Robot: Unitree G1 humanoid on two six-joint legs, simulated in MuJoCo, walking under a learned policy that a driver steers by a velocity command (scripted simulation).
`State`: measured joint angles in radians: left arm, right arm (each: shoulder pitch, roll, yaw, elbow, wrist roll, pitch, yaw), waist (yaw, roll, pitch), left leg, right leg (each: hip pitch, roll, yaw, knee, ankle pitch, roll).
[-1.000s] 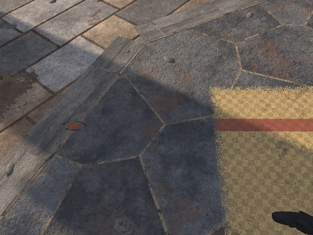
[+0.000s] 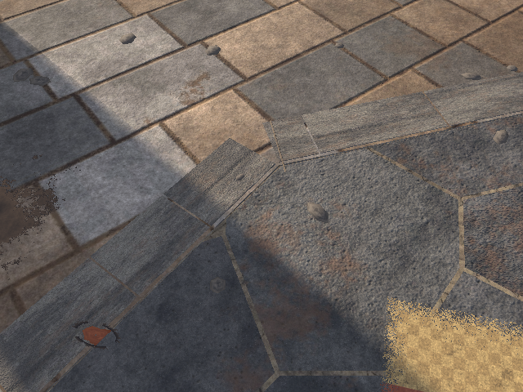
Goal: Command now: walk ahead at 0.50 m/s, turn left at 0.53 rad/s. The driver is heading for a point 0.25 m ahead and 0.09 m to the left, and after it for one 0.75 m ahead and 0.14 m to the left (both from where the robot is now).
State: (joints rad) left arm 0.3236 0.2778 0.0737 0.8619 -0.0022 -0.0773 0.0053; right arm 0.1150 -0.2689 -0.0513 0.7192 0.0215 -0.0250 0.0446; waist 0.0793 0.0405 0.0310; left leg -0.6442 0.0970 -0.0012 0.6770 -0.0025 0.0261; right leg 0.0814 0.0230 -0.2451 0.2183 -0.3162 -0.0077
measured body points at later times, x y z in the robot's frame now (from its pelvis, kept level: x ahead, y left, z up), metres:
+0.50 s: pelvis +0.21 +0.03 +0.00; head +0.24 +0.05 +0.45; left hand +0.31 +0.33 -0.10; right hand +0.41 -0.22 -0.09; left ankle +0.18 +0.11 -0.74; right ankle +0.34 -0.09 -0.71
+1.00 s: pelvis +0.25 +0.04 +0.00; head +0.26 +0.05 +0.45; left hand +0.26 +0.32 -0.12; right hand +0.46 -0.16 -0.11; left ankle +0.18 +0.15 -0.74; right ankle +0.34 -0.08 -0.74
